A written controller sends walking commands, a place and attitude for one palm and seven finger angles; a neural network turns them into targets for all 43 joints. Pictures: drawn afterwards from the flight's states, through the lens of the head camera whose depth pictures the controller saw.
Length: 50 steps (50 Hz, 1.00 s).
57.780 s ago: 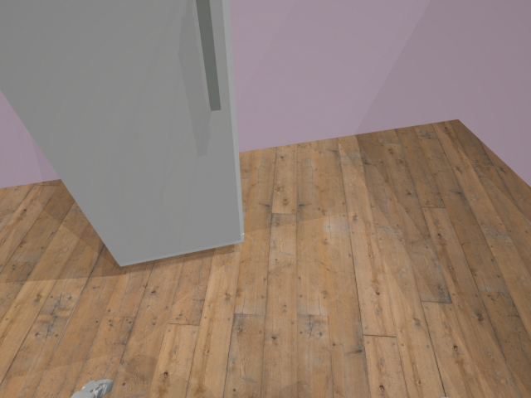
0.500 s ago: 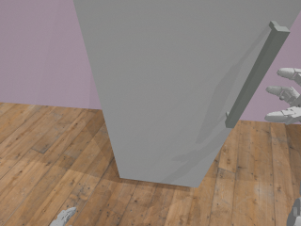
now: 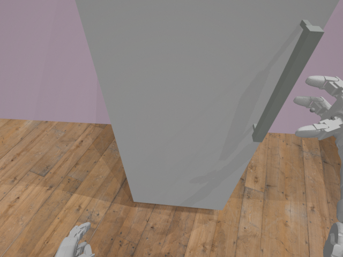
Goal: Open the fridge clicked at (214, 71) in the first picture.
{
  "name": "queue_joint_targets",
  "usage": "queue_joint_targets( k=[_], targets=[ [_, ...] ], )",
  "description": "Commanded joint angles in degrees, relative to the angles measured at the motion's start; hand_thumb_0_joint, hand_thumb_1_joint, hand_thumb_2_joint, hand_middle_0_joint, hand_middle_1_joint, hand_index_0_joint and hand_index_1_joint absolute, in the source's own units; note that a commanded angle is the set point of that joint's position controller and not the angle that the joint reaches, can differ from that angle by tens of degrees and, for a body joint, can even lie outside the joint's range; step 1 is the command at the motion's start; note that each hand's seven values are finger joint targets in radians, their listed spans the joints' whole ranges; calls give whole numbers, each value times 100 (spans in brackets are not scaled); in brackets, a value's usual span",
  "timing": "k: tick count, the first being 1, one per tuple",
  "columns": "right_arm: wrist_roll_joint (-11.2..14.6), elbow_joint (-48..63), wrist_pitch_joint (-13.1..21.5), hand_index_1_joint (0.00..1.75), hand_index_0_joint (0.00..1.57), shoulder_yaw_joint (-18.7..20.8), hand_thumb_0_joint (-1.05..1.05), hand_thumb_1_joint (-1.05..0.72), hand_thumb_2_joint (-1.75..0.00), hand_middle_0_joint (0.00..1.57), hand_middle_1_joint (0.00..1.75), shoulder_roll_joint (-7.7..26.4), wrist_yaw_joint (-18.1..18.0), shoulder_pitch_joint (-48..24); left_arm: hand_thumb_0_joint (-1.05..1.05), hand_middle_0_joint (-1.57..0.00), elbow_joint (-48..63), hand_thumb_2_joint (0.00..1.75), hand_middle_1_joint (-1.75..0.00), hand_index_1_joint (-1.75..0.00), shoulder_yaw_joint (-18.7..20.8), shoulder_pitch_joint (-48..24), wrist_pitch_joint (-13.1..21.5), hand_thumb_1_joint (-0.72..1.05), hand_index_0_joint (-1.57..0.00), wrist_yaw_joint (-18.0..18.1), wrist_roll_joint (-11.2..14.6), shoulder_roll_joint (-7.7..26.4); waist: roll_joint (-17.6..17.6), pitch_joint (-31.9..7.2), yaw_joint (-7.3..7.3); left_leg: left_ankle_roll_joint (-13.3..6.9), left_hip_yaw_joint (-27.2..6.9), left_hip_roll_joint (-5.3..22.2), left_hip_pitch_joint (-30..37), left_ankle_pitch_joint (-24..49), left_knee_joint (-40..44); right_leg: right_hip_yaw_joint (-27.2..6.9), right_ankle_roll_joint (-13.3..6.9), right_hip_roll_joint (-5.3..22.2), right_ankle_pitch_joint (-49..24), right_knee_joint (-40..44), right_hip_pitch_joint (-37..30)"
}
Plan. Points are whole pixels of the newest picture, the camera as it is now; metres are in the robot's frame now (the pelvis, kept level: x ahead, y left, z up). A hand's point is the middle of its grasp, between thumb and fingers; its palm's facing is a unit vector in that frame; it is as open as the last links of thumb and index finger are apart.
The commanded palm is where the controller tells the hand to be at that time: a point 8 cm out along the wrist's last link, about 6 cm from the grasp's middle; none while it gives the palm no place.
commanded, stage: feel for the door with the fingertips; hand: right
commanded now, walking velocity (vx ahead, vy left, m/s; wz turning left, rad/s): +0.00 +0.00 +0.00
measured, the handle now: (276, 91) +0.47 -0.21 +0.17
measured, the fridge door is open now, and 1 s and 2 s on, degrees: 2 2 2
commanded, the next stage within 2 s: slide the fingers in behind the handle in 0.90 s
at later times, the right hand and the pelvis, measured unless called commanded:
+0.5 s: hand (299, 107) +0.40 -0.23 +0.18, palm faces +0.06 +1.00 +0.00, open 14.0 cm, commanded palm +0.38 -0.28 +0.18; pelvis +0.00 +0.00 +0.00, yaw +0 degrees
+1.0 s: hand (295, 100) +0.43 -0.23 +0.18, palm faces +0.06 +1.00 +0.00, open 13.8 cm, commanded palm +0.40 -0.28 +0.18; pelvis +0.00 +0.00 +0.00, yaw +1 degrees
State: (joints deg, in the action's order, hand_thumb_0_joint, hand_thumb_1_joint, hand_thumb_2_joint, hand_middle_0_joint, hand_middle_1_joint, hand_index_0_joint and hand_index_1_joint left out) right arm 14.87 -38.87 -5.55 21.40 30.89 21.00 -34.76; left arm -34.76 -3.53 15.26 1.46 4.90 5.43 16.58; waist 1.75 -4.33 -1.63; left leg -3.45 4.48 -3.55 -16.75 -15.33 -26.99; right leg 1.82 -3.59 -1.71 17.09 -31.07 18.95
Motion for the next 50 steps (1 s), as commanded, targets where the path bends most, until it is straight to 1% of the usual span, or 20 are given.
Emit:
queue_joint_targets(
  k=[1,4,5,6,7,11,12,14,19,21,24,26,27,31,33,35,39,41,45,50],
  targets=[
    [87,1551,362,120,30,153,0,50,-30,30,120,1328,-146,-2319,0,-20,757,90,-30,-30,340,-256,228,90,-20,47,11,783,320,-1554,-18,103,-411,279,290,1902,195,-484,80,249,-2113,182,-1151],
    [55,2051,345,120,30,124,0,50,-30,30,120,1198,-304,-2348,0,-20,795,90,-30,-30,335,-326,247,90,-20,18,-3,752,380,-1772,13,99,-421,266,377,2044,162,-522,101,253,-2335,214,-1333],
    [55,2013,311,120,30,217,0,50,-30,30,120,1212,-358,-2163,0,-20,789,90,-30,-30,335,-319,255,90,-20,14,-16,736,300,-1729,62,93,-398,253,377,1976,162,-561,120,269,-2345,231,-1309],
    [76,2060,303,120,30,58,0,50,-30,30,120,1072,-385,-2179,0,-20,771,90,-30,-30,340,-320,238,90,-20,23,-14,744,188,-1653,-5,113,-401,261,387,2003,199,-484,92,280,-2327,212,-1294],
    [71,2118,285,120,30,308,0,50,-30,30,120,1289,-453,-2155,0,-20,747,90,-30,-30,346,-330,240,90,-20,17,-21,746,217,-1655,54,103,-419,248,441,2035,192,-512,95,270,-2300,237,-1262],
    [23,2269,169,120,30,231,0,50,-30,30,120,1121,-603,-1976,0,-20,752,90,-30,-30,342,-380,229,90,-20,24,-34,712,79,-1668,73,115,-416,270,595,2010,218,-444,82,282,-2239,282,-1211],
    [-1,2344,140,120,30,136,0,50,-30,30,120,1029,-637,-2100,0,-20,742,90,-30,-30,317,-449,227,90,-20,24,-28,703,295,-1551,52,105,-413,269,523,1971,218,-461,104,275,-2203,321,-1209],
    [-57,2372,84,120,30,203,0,50,-30,30,120,1068,-715,-2053,0,-20,732,90,-30,-30,321,-452,229,90,-20,30,-47,692,343,-1591,82,96,-409,265,520,1916,236,-490,124,276,-2236,351,-1264],
    [-97,2163,11,120,30,191,0,50,-30,30,120,1082,-787,-2272,0,-20,660,90,-30,-30,310,-422,194,90,-20,69,-63,703,201,-1491,32,92,-390,260,489,1772,295,-516,131,281,-2083,414,-1243],
    [-81,2079,17,120,30,-109,0,50,-30,30,120,807,-748,-2371,0,-20,633,90,-30,-30,317,-396,177,90,-20,81,-51,698,199,-1433,-59,97,-371,267,396,1734,323,-510,133,292,-2120,380,-1315],
    [-111,1609,-33,120,30,-186,0,50,-30,30,120,803,-742,-2725,0,-20,528,90,-30,-30,293,-355,170,90,-20,112,-50,730,98,-1173,-151,107,-373,268,167,1454,388,-559,129,281,-1747,432,-1185],
    [-113,1437,15,120,30,-140,0,50,-30,30,120,913,-753,-2905,0,-20,480,90,-30,-30,312,-289,169,90,-20,123,-67,757,-43,-1212,-182,116,-388,285,177,1372,418,-539,101,282,-1631,411,-1149],
    [-120,1322,24,120,30,-44,0,50,-30,30,120,992,-756,-2873,0,-20,497,90,-30,-30,308,-290,175,90,-20,118,-63,762,-81,-1302,-118,114,-422,290,250,1366,391,-551,91,251,-1560,419,-1070],
    [-189,1117,268,120,30,-92,0,50,-30,30,120,1084,-773,-3298,0,-20,418,90,-30,-30,315,-167,174,90,-20,110,-90,766,63,-1494,-183,114,-436,313,270,1464,352,-524,90,245,-1688,340,-1117],
    [-220,1046,373,120,30,51,0,50,-30,30,120,1245,-764,-3348,0,-20,431,90,-30,-30,321,-139,188,90,-20,101,-96,774,145,-1692,-124,107,-476,310,366,1610,300,-524,89,234,-1799,325,-1139],
    [-219,1041,484,120,30,-86,0,50,-30,30,120,1120,-711,-3472,0,-20,421,90,-30,-30,323,-105,199,90,-20,92,-82,770,315,-1803,-148,101,-472,303,336,1693,279,-519,102,231,-1918,300,-1273],
    [-215,901,577,120,30,144,0,50,-30,30,120,1372,-657,-3271,0,-20,425,90,-30,-30,352,-6,190,90,-20,81,-78,804,162,-1864,-94,115,-474,288,503,1902,249,-476,82,249,-2059,294,-1166],
    [-178,933,624,120,30,-28,0,50,-30,30,120,1220,-621,-3426,0,-20,405,90,-30,-30,373,30,187,90,-20,84,-65,799,133,-1757,-188,123,-452,288,440,1890,272,-462,62,265,-2072,268,-1179],
    [-198,945,630,120,30,119,0,50,-30,30,120,1383,-620,-3455,0,-20,387,90,-30,-30,369,54,204,90,-20,71,-68,834,338,-1745,-135,98,-457,269,356,1818,272,-510,82,263,-2059,313,-1219],
    [-131,1206,656,120,30,-66,0,50,-30,30,120,1046,-595,-3198,0,-20,431,90,-30,-30,387,33,236,90,-20,38,-59,800,374,-1825,-118,101,-433,243,326,1992,261,-499,95,288,-2385,280,-1472]
  ],
)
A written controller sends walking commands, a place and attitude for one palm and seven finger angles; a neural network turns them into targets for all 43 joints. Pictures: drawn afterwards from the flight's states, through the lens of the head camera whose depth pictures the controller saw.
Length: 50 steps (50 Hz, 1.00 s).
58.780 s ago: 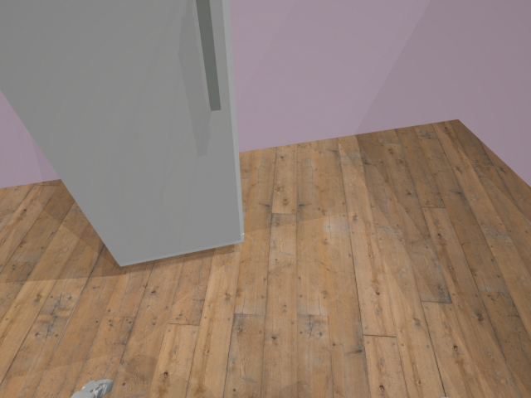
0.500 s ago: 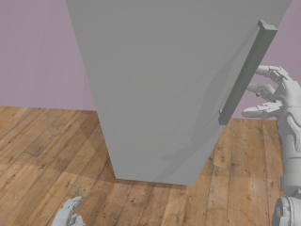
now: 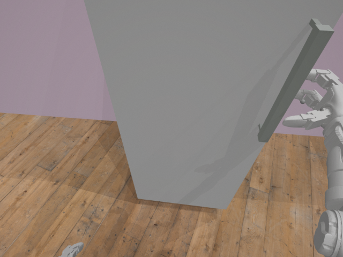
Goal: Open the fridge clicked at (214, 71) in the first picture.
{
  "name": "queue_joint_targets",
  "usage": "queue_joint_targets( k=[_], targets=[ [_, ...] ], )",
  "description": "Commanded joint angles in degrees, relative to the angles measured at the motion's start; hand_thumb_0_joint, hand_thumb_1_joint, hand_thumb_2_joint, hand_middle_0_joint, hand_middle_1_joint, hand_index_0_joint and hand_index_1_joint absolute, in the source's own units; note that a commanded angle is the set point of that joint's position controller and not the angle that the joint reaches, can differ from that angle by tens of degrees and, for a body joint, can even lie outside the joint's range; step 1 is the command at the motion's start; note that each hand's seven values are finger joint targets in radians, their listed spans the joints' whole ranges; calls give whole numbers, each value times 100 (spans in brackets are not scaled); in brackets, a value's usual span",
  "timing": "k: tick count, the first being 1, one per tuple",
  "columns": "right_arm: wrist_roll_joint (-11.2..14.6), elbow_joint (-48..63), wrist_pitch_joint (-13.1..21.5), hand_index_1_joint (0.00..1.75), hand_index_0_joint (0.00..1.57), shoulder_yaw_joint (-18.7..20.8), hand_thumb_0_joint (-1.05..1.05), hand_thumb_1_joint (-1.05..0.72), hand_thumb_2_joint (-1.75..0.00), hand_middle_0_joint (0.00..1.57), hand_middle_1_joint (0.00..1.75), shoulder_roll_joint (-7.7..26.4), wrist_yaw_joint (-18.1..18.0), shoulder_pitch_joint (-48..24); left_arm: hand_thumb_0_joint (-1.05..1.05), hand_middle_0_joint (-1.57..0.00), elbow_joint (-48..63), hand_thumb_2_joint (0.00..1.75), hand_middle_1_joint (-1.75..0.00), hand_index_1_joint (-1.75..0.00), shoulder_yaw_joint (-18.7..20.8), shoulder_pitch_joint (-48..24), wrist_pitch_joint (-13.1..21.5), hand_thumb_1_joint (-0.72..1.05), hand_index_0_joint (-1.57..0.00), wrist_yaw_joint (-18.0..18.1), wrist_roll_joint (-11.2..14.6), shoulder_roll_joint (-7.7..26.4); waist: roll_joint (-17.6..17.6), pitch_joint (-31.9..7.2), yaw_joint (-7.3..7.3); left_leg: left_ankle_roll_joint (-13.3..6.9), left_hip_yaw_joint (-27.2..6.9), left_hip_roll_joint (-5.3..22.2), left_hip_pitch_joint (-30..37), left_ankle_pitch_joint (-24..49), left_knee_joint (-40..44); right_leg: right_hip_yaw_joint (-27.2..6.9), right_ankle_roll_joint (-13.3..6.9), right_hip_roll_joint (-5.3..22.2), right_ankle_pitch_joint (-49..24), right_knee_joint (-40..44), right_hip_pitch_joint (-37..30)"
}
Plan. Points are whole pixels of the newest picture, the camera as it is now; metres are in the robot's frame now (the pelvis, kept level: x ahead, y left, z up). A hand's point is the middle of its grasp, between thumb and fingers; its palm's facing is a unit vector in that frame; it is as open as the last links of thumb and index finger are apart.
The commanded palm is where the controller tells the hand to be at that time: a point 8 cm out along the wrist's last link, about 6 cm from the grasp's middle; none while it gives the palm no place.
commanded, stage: slide the fingers in behind the handle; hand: right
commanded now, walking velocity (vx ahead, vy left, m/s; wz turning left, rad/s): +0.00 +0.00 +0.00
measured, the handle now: (283, 91) +0.48 -0.21 +0.17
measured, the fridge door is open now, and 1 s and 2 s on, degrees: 2 2 2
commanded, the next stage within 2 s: move the hooked fingers beside the handle in 0.90 s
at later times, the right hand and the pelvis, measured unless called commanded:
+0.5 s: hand (301, 108) +0.40 -0.22 +0.18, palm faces +0.07 +1.00 +0.00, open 14.0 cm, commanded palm +0.38 -0.27 +0.18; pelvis -0.01 +0.00 +0.00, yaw -1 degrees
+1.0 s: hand (298, 108) +0.40 -0.22 +0.18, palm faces +0.09 +1.00 -0.01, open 14.3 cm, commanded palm +0.38 -0.25 +0.18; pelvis +0.00 +0.00 +0.00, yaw -1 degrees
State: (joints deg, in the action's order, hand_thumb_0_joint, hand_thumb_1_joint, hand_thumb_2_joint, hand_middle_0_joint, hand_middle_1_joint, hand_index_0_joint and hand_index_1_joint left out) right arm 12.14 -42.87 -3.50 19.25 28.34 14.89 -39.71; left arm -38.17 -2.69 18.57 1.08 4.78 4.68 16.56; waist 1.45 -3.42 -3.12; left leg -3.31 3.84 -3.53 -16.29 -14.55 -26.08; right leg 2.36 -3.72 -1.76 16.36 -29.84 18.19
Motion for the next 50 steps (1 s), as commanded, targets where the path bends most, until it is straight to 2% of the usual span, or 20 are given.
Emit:
queue_joint_targets(
  k=[1,2,5,7,8,9,11,13,16,22,23,25,27,31,39,42,43,45,47,50],
  targets=[
    [177,1441,434,120,30,204,0,50,-30,30,120,1356,26,-2564,0,-20,743,90,-30,-30,324,-229,255,90,-20,62,15,815,90,-1838,5,103,-353,242,354,1917,191,-526,84,301,-2274,140,-1273],
    [161,1312,390,120,30,510,0,50,-30,30,120,1642,5,-2332,0,-20,742,90,-30,-30,321,-244,243,90,-20,55,18,838,9,-1713,111,100,-366,236,409,1931,179,-520,77,300,-2179,182,-1099],
    [140,1386,211,120,30,230,0,50,-30,30,120,1288,26,-2187,0,-20,834,90,-30,-30,299,-357,231,90,-20,32,39,799,153,-1580,106,101,-357,262,359,1837,186,-493,82,275,-2031,232,-1042],
    [113,1546,150,120,30,365,0,50,-30,30,120,1423,-41,-1995,0,-20,902,90,-30,-30,297,-412,206,90,-20,12,48,791,268,-1569,191,90,-368,264,410,1836,186,-481,87,277,-2053,242,-1028],
    [105,1585,101,120,30,196,0,50,-30,30,120,1241,-57,-2111,0,-20,922,90,-30,-30,283,-428,208,90,-20,10,47,779,131,-1537,115,104,-350,262,349,1742,204,-501,87,275,-1949,267,-1026],
    [100,1514,74,120,30,343,0,50,-30,30,120,1391,-94,-2078,0,-20,913,90,-30,-30,285,-428,201,90,-20,16,45,784,130,-1426,162,89,-355,258,329,1647,219,-516,94,286,-1843,284,-945],
    [130,1852,127,120,30,183,0,50,-30,30,120,1242,-130,-2287,0,-20,950,90,-30,-30,291,-462,194,90,-20,25,38,772,67,-1499,71,108,-364,265,354,1664,240,-492,67,286,-1873,261,-1045],
    [112,2103,196,120,30,449,0,50,-30,30,120,1477,-175,-2191,0,-20,983,90,-30,-30,285,-530,221,90,-20,24,20,761,176,-1770,193,82,-399,256,505,1763,206,-515,79,278,-1989,278,-1173],
    [166,2305,250,120,30,125,0,50,-30,30,120,1130,-152,-2310,0,-20,960,90,-30,-30,271,-559,234,90,-20,50,28,723,102,-1737,51,114,-383,260,438,1749,235,-481,76,292,-1990,238,-1265],
    [146,2078,-13,120,30,-23,0,50,-30,30,120,976,-171,-2332,0,-20,905,90,-30,-30,223,-716,243,90,-20,78,54,713,279,-1378,39,99,-376,280,208,1366,315,-538,89,257,-1527,315,-1124],
    [125,2062,-41,120,30,55,0,50,-30,30,120,1079,-198,-2406,0,-20,887,90,-30,-30,220,-703,248,90,-20,84,42,716,272,-1415,50,85,-370,283,226,1375,315,-567,96,251,-1555,321,-1145],
    [117,2196,-49,120,30,-159,0,50,-30,30,120,837,-217,-2526,0,-20,898,90,-30,-30,211,-740,256,90,-20,83,44,685,484,-1539,40,66,-346,282,184,1369,302,-591,132,251,-1664,317,-1305],
    [155,2305,-9,120,30,-105,0,50,-30,30,120,824,-258,-2348,0,-20,908,90,-30,-30,229,-728,268,90,-20,69,20,688,295,-1724,89,66,-342,268,288,1558,270,-609,129,261,-1915,273,-1408],
    [218,2024,3,120,30,-112,0,50,-30,30,120,794,-263,-2284,0,-20,843,90,-30,-30,236,-676,258,90,-20,81,27,704,-283,-1537,31,123,-357,278,386,1518,330,-547,75,265,-1664,282,-1148],
    [125,2056,34,120,30,-320,0,50,-30,30,120,641,-263,-2726,0,-20,786,90,-30,-30,212,-724,283,90,-20,84,24,680,356,-1588,4,74,-348,295,209,1424,305,-611,129,236,-1693,296,-1319],
    [179,2291,77,120,30,-245,0,50,-30,30,120,638,-264,-2374,0,-20,825,90,-30,-30,242,-716,307,90,-20,50,26,680,313,-1862,109,62,-347,281,386,1689,254,-608,132,247,-2032,247,-1477],
    [189,2445,83,120,30,-490,0,50,-30,30,120,350,-246,-2430,0,-20,858,90,-30,-30,232,-759,320,90,-20,40,34,658,322,-1882,77,60,-315,275,355,1731,232,-628,154,249,-2145,251,-1569],
    [221,2573,96,120,30,-550,0,50,-30,30,120,220,-268,-2423,0,-20,830,90,-30,-30,258,-762,360,90,-20,28,30,648,286,-1881,71,62,-290,247,239,1687,250,-674,184,283,-2252,249,-1734],
    [247,2393,56,120,30,-545,0,50,-30,30,120,222,-297,-2322,0,-20,785,90,-30,-30,249,-760,346,90,-20,34,33,675,-3,-1607,41,83,-299,248,257,1642,291,-645,142,283,-2062,282,-1516],
    [216,2481,11,120,30,-617,0,50,-30,30,120,140,-320,-2537,0,-20,766,90,-30,-30,248,-787,368,90,-20,50,35,668,30,-1551,17,78,-301,256,225,1549,314,-663,142,263,-1945,326,-1523]
  ],
)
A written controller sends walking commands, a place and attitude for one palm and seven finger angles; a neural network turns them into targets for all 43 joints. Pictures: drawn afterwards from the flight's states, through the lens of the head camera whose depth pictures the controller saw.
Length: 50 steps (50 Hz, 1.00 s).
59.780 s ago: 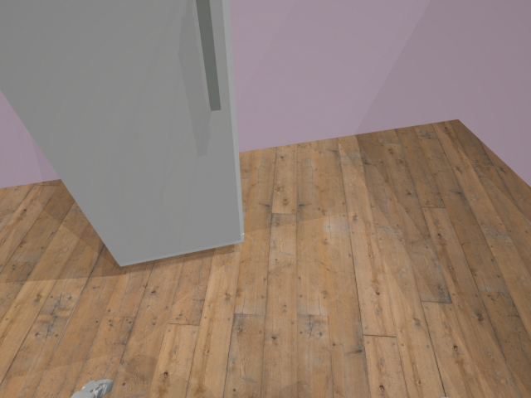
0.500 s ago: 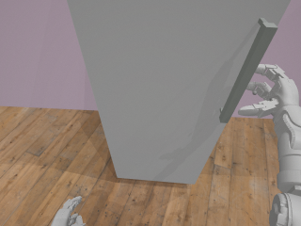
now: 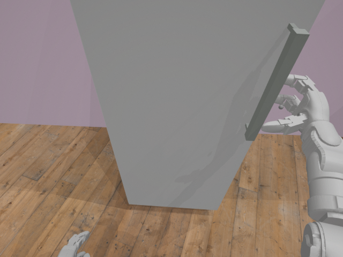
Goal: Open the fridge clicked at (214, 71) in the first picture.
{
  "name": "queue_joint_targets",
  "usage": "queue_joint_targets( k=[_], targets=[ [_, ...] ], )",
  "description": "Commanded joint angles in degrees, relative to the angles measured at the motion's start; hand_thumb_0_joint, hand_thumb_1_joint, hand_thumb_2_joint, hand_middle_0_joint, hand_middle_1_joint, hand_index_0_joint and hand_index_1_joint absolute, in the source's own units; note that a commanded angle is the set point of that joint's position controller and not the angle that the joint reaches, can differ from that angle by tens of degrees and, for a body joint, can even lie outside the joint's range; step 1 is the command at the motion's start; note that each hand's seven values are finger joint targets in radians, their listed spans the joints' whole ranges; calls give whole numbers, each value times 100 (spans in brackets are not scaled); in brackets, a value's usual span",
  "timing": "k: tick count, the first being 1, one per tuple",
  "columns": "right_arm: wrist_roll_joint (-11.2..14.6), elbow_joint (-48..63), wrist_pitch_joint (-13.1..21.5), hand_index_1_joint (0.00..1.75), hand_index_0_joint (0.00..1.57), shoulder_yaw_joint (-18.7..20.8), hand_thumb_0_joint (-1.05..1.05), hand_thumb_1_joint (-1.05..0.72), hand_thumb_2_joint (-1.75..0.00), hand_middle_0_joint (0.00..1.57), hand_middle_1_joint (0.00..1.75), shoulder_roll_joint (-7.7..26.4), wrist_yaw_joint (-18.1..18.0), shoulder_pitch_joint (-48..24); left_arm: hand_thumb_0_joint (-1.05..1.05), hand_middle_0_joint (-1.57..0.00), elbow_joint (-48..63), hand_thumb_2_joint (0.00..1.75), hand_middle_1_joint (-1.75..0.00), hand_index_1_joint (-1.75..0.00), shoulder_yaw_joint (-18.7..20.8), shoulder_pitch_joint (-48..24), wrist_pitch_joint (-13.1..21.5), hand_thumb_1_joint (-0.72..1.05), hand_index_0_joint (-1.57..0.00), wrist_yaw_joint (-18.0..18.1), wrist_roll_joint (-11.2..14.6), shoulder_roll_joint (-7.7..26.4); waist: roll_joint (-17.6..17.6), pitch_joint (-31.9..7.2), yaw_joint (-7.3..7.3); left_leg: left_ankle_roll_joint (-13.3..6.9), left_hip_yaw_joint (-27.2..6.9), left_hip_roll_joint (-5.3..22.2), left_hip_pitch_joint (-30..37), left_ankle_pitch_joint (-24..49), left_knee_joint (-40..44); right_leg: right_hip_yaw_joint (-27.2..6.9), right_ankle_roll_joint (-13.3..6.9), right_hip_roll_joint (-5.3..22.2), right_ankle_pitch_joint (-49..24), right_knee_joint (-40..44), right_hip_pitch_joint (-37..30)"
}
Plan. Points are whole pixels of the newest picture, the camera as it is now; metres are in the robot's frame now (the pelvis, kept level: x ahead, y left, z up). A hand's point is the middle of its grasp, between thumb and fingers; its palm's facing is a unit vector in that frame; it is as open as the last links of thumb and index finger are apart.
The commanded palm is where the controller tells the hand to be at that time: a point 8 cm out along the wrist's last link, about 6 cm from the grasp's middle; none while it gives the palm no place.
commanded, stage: move the hooked fingers beside the handle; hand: right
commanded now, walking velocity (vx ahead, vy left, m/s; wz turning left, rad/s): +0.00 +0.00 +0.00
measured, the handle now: (267, 91) +0.48 -0.20 +0.17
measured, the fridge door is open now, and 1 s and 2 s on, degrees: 2 2 2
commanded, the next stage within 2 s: none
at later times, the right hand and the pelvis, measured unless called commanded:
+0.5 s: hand (282, 106) +0.41 -0.21 +0.18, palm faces +0.05 +1.00 +0.01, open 14.1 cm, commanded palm +0.38 -0.26 +0.18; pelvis +0.00 +0.00 +0.00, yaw +0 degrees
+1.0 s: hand (288, 110) +0.40 -0.22 +0.18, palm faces +0.07 +1.00 +0.00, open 14.0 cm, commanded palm +0.37 -0.28 +0.18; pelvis +0.00 +0.01 +0.00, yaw +1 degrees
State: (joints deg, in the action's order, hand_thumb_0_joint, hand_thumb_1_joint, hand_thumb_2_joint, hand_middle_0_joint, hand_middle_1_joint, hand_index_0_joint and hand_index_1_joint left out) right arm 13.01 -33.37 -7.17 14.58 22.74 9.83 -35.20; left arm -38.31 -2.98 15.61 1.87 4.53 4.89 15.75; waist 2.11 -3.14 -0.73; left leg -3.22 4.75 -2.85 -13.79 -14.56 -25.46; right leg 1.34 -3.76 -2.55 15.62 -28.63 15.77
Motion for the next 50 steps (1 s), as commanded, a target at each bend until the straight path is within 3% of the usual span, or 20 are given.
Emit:
queue_joint_targets(
  k=[1,4,6,9,11,16,18,20,22,26,27,28,30,34,37,41,45,47,48,50],
  targets=[
    [120,1548,387,120,30,-112,0,50,-30,30,120,779,166,-2908,0,-20,768,90,-30,-30,293,-475,283,90,-20,78,13,765,-48,-1591,-198,64,-377,195,5,1507,255,-551,150,362,-1888,193,-1272],
    [73,1501,339,120,30,-114,0,50,-30,30,120,757,138,-2962,0,-20,734,90,-30,-30,270,-483,287,90,-20,85,-2,742,79,-1584,-202,53,-375,200,-40,1547,247,-579,178,340,-1970,202,-1341],
    [51,1559,363,120,30,31,0,50,-30,30,120,990,125,-2943,0,-20,722,90,-30,-30,273,-468,261,90,-20,86,-17,764,110,-1620,-171,45,-382,210,36,1593,262,-547,181,343,-2035,187,-1346],
    [48,1605,341,120,30,-35,0,50,-30,30,120,869,144,-2873,0,-20,775,90,-30,-30,252,-545,261,90,-20,82,-5,723,216,-1690,-147,38,-374,206,48,1667,223,-577,222,337,-2175,190,-1421],
    [60,1396,316,120,30,16,0,50,-30,30,120,921,137,-2801,0,-20,743,90,-30,-30,258,-495,244,90,-20,87,-20,739,14,-1540,-159,50,-361,202,19,1548,274,-565,204,358,-2015,213,-1292],
    [63,1478,321,120,30,-9,0,50,-30,30,120,898,166,-2833,0,-20,790,90,-30,-30,253,-523,229,90,-20,90,-22,734,-2,-1637,-157,54,-367,210,93,1659,249,-551,192,342,-2097,202,-1324],
    [40,1530,320,120,30,284,0,50,-30,30,120,1190,158,-2690,0,-20,826,90,-30,-30,257,-531,220,90,-20,85,-31,742,58,-1825,-55,40,-389,210,238,1821,208,-551,204,330,-2272,210,-1360],
    [51,1498,294,120,30,189,0,50,-30,30,120,1098,204,-2655,0,-20,841,90,-30,-30,236,-560,195,90,-20,89,-18,725,101,-1730,-95,49,-386,220,229,1876,216,-514,208,327,-2273,214,-1326],
    [72,1485,298,120,30,489,0,50,-30,30,120,1402,212,-2463,0,-20,860,90,-30,-30,253,-541,182,90,-20,78,-29,743,18,-1757,-15,50,-416,218,347,1961,210,-489,173,331,-2262,202,-1216],
    [89,1674,300,120,30,573,0,50,-30,30,120,1487,272,-2122,0,-20,959,90,-30,-30,253,-596,147,90,-20,69,-10,726,52,-1761,38,55,-420,233,510,2067,191,-418,164,338,-2315,207,-1137],
    [98,1625,268,120,30,518,0,50,-30,30,120,1397,279,-2150,0,-20,964,90,-30,-30,239,-625,148,90,-20,70,-2,718,72,-1618,-4,62,-422,223,407,2019,210,-425,158,335,-2228,233,-1116],
    [93,1487,227,120,30,645,0,50,-30,30,120,1535,279,-2104,0,-20,939,90,-30,-30,241,-598,140,90,-20,74,2,732,23,-1489,0,62,-423,219,373,1928,234,-428,158,337,-2090,252,-1006],
    [75,1475,186,120,30,750,0,50,-30,30,120,1657,284,-2071,0,-20,963,90,-30,-30,245,-584,119,90,-20,86,-2,744,-25,-1488,12,63,-421,217,399,1891,224,-431,150,337,-2034,273,-949],
    [73,1741,228,120,30,489,0,50,-30,30,120,1457,291,-2424,0,-20,979,90,-30,-30,243,-610,146,90,-20,106,2,739,226,-1541,-99,58,-425,211,227,1729,255,-461,153,339,-1990,263,-1161],
    [123,1873,290,120,30,626,0,50,-30,30,120,1581,319,-2186,0,-20,994,90,-30,-30,262,-606,153,90,-20,111,7,751,179,-1709,-53,63,-446,204,334,1864,240,-438,142,338,-2118,221,-1233],
    [129,1637,234,120,30,602,0,50,-30,30,120,1593,362,-2112,0,-20,949,90,-30,-30,260,-549,154,90,-20,121,10,775,61,-1610,-68,72,-419,211,309,1724,257,-423,140,345,-1938,239,-1087],
    [106,1431,112,120,30,927,0,50,-30,30,120,1884,347,-1910,0,-20,986,90,-30,-30,251,-573,132,90,-20,109,9,778,-2,-1502,33,75,-446,228,413,1732,263,-404,120,308,-1744,299,-854],
    [132,1501,133,120,30,802,0,50,-30,30,120,1776,365,-1918,0,-20,1029,90,-30,-30,246,-603,124,90,-20,103,23,784,-67,-1474,-11,95,-475,237,446,1766,259,-370,89,305,-1689,288,-785],
    [112,1421,149,120,30,1058,0,50,-30,30,120,2060,355,-1867,0,-20,1020,90,-30,-30,255,-592,128,90,-20,108,24,791,-105,-1458,30,96,-486,236,455,1684,278,-368,87,312,-1595,295,-731],
    [103,1486,220,120,30,1007,0,50,-30,30,120,2063,381,-2110,0,-20,1029,90,-30,-30,241,-577,133,90,-20,121,21,793,-37,-1439,-25,94,-493,229,420,1650,278,-375,81,306,-1559,305,-749]
  ],
)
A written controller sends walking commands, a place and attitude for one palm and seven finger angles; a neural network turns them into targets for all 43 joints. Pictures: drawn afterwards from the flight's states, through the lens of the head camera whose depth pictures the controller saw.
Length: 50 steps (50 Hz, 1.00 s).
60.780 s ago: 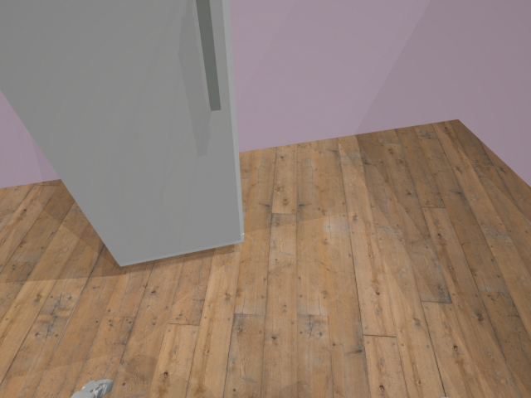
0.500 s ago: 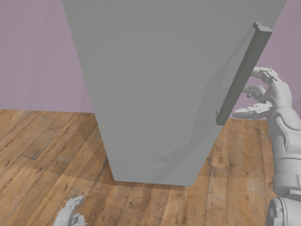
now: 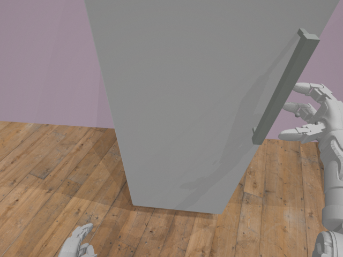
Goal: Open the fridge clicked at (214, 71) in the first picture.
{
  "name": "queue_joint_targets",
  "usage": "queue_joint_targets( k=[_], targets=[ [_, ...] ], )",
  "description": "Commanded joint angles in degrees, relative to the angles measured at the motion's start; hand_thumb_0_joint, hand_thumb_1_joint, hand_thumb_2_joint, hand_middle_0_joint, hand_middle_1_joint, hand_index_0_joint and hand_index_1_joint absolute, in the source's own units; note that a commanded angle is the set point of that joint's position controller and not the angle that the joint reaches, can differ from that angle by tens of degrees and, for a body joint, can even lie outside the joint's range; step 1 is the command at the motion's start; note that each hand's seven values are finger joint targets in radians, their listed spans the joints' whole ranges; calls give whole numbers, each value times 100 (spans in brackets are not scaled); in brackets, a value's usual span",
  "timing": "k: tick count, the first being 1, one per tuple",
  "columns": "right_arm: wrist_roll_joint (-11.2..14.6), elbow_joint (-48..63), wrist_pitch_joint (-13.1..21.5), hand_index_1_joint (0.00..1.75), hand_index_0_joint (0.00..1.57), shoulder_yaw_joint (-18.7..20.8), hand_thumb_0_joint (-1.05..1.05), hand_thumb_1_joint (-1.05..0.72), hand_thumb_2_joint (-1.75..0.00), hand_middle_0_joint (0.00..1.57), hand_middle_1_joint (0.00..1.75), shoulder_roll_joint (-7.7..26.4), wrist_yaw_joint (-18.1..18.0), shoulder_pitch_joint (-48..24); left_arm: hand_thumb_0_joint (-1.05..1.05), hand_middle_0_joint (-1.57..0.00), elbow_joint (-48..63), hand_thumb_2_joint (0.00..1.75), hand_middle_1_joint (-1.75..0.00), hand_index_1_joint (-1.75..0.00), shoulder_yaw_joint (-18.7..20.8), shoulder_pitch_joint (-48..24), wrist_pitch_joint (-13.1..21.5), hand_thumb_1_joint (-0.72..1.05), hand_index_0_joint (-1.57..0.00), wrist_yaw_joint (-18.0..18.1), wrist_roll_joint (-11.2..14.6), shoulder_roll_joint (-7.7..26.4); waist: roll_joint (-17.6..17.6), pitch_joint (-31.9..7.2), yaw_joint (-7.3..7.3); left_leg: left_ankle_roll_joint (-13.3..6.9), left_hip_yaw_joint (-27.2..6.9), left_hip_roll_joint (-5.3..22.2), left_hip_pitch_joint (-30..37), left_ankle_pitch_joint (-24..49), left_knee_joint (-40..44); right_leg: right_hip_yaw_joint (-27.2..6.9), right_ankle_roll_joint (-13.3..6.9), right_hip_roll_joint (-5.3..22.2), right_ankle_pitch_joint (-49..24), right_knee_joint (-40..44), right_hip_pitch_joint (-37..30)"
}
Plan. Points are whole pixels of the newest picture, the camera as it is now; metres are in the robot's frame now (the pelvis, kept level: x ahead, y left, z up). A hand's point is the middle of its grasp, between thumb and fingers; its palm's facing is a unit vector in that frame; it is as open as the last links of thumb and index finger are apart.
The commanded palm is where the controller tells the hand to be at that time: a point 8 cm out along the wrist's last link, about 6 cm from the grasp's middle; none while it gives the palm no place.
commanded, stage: move the hooked fingers beside the handle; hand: right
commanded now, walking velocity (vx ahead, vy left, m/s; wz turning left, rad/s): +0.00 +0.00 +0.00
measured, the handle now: (275, 95) +0.48 -0.22 +0.16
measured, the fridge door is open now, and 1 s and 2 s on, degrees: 2 2 2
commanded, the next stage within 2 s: feel for the door with the fingertips in 1.42 s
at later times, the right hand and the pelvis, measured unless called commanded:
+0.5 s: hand (307, 115) +0.39 -0.25 +0.18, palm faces +0.09 +1.00 +0.00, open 14.0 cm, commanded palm +0.36 -0.31 +0.18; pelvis +0.00 +0.01 +0.00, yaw +0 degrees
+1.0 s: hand (315, 121) +0.38 -0.27 +0.18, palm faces +0.08 +1.00 -0.01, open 14.0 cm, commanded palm +0.35 -0.32 +0.18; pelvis +0.00 -0.01 +0.00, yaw +0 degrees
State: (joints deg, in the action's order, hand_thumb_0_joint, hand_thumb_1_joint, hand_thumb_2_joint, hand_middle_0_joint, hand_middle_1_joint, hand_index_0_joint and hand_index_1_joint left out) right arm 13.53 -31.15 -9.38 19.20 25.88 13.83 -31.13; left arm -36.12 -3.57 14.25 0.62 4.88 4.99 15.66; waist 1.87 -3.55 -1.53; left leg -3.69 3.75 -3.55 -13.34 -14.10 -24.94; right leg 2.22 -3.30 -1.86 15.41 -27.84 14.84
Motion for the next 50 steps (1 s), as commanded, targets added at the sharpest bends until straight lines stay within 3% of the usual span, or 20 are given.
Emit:
queue_joint_targets(
  k=[1,4,5,7,11,15,17,22,27,33,34,36,38,40,41,44,46,47,48,50],
  targets=[
    [61,1366,500,120,30,473,0,50,-30,30,120,1718,9,-2508,0,-20,817,90,-30,-30,314,-456,257,90,-20,85,16,808,69,-1418,21,158,-417,314,378,1644,233,-408,16,249,-1577,171,-674],
    [77,1451,608,120,30,578,0,50,-30,30,120,1842,83,-2612,0,-20,822,90,-30,-30,306,-449,304,90,-20,97,15,798,239,-1608,36,144,-446,306,432,1652,209,-448,19,224,-1568,171,-755],
    [87,1422,617,120,30,468,0,50,-30,30,120,1715,136,-2539,0,-20,833,90,-30,-30,297,-465,316,90,-20,105,17,793,326,-1613,29,136,-440,306,397,1693,200,-445,20,221,-1630,162,-815],
    [131,1319,606,120,30,387,0,50,-30,30,120,1653,215,-2511,0,-20,794,90,-30,-30,304,-461,319,90,-20,113,42,806,295,-1482,-39,156,-436,301,279,1661,219,-433,12,230,-1568,129,-787],
    [154,729,447,120,30,597,0,50,-30,30,120,1986,337,-2417,0,-20,733,90,-30,-30,312,-337,302,90,-20,132,62,884,-84,-1233,-50,196,-444,341,253,1326,272,-415,-2,226,-1112,127,-374],
    [114,964,558,120,30,502,0,50,-30,30,120,1942,366,-2679,0,-20,820,90,-30,-30,298,-386,354,90,-20,121,61,856,282,-1504,-12,151,-438,323,219,1420,192,-489,6,200,-1320,101,-577],
    [148,1131,675,120,30,397,0,50,-30,30,120,1858,362,-2870,0,-20,809,90,-30,-30,307,-374,369,90,-20,116,64,853,347,-1547,-78,156,-446,311,130,1439,191,-486,1,208,-1373,58,-701],
    [187,753,732,120,30,757,0,50,-30,30,120,2188,412,-2546,0,-20,776,90,-30,-30,301,-308,366,90,-20,118,53,891,-43,-1497,-7,185,-474,319,370,1571,148,-456,-18,209,-1331,70,-406],
    [144,708,625,120,30,1126,0,50,-30,30,120,2537,498,-1942,0,-20,883,90,-30,-30,319,-296,327,90,-20,72,54,900,138,-1654,170,184,-501,348,663,2060,24,-383,-5,199,-1640,15,-304],
    [247,1245,723,120,30,954,0,50,-30,30,120,2352,711,-2106,0,-20,991,90,-30,-30,334,-334,365,90,-20,71,85,890,327,-1648,57,179,-453,288,410,2096,38,-410,-12,226,-1857,-23,-597],
    [279,1400,728,120,30,666,0,50,-30,30,120,2034,758,-2205,0,-20,1006,90,-30,-30,326,-368,387,90,-20,80,98,863,486,-1603,-12,169,-424,277,237,2012,59,-422,-4,226,-1907,-30,-770],
    [347,1442,710,120,30,468,0,50,-30,30,120,1823,779,-2236,0,-20,958,90,-30,-30,342,-337,420,90,-20,94,94,859,376,-1492,-83,171,-391,265,20,1805,114,-450,-3,264,-1878,-76,-890],
    [336,1265,604,120,30,684,0,50,-30,30,120,2035,757,-2145,0,-20,885,90,-30,-30,331,-326,432,90,-20,101,87,890,316,-1406,-39,161,-393,264,-38,1681,122,-505,7,243,-1692,-41,-783],
    [324,1090,502,120,30,669,0,50,-30,30,120,2022,734,-2185,0,-20,860,90,-30,-30,319,-343,424,90,-20,105,84,903,210,-1316,-50,160,-374,282,-78,1528,136,-525,20,232,-1514,2,-656],
    [328,945,470,120,30,779,0,50,-30,30,120,2137,701,-2006,0,-20,830,90,-30,-30,335,-270,400,90,-20,95,64,919,25,-1304,-9,162,-363,292,7,1523,129,-498,21,250,-1506,-24,-544],
    [254,1224,459,120,30,693,0,50,-30,30,120,2054,616,-2158,0,-20,924,90,-30,-30,305,-403,407,90,-20,84,66,870,331,-1511,39,142,-370,309,79,1630,71,-522,44,228,-1656,-2,-658],
    [224,1376,546,120,30,644,0,50,-30,30,120,2055,538,-2277,0,-20,922,90,-30,-30,315,-371,395,90,-20,73,41,866,305,-1617,18,134,-345,292,62,1629,72,-525,60,262,-1816,-30,-803],
    [217,1590,611,120,30,840,0,50,-30,30,120,2238,488,-2316,0,-20,950,90,-30,-30,310,-402,413,90,-20,67,29,860,446,-1778,82,107,-350,273,136,1724,31,-595,89,261,-1980,-12,-903],
    [202,1700,628,120,30,593,0,50,-30,30,120,1962,492,-2370,0,-20,988,90,-30,-30,286,-459,426,90,-20,70,31,828,581,-1800,50,110,-348,275,100,1749,24,-586,105,257,-2080,-9,-1008],
    [235,1553,643,120,30,641,0,50,-30,30,120,1956,482,-2321,0,-20,931,90,-30,-30,301,-417,433,90,-20,80,27,836,370,-1724,25,115,-323,248,16,1634,72,-618,114,285,-2023,9,-1052]
  ],
)
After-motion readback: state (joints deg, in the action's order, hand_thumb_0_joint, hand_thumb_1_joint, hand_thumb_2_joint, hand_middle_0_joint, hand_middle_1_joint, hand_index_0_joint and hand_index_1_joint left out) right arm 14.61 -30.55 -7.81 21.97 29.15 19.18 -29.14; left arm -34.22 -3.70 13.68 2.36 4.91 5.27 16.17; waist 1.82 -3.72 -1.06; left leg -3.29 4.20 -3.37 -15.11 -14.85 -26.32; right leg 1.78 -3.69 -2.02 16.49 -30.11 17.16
